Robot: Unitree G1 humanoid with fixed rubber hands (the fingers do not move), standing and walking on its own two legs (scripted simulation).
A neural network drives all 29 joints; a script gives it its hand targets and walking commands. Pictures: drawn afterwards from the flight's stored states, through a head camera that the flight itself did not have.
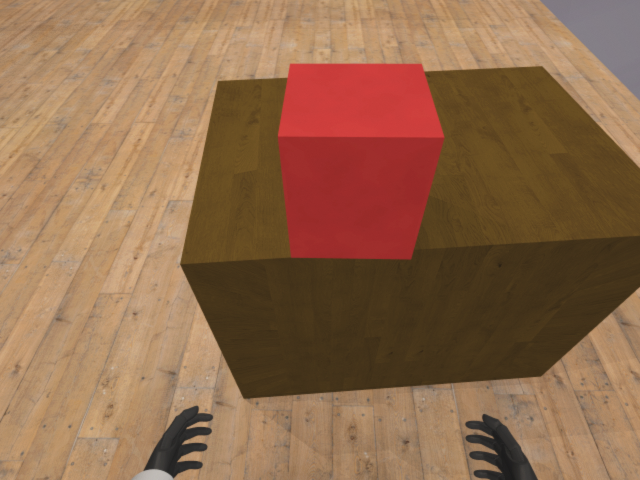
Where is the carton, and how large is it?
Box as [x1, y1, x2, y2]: [278, 64, 444, 258]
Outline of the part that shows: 290,64 278,132 278,142 291,257 410,258 444,137 421,64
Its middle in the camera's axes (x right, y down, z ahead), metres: +0.06 -0.12 +0.65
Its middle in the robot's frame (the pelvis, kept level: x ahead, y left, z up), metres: +0.57 -0.02 +0.06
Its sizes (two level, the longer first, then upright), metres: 0.210 0.200 0.250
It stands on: a pedestal, 0.69 m high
